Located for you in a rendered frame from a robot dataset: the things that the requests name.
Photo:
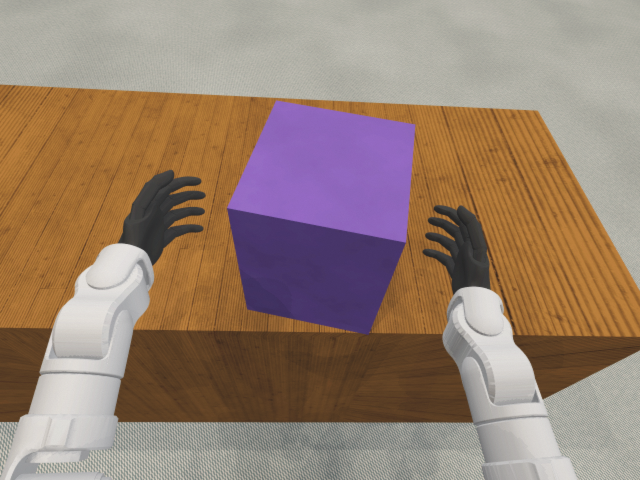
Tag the left robot forearm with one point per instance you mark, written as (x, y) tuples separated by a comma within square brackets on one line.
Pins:
[(72, 410)]

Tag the robot right hand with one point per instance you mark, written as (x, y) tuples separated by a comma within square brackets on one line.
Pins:
[(469, 264)]

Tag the robot left hand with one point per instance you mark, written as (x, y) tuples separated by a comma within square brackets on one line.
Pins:
[(146, 227)]

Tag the pedestal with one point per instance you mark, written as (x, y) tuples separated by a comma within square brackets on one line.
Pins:
[(73, 160)]

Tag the carton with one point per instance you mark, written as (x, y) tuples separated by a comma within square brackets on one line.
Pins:
[(319, 216)]

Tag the right robot forearm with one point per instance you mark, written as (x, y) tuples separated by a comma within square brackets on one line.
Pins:
[(516, 438)]

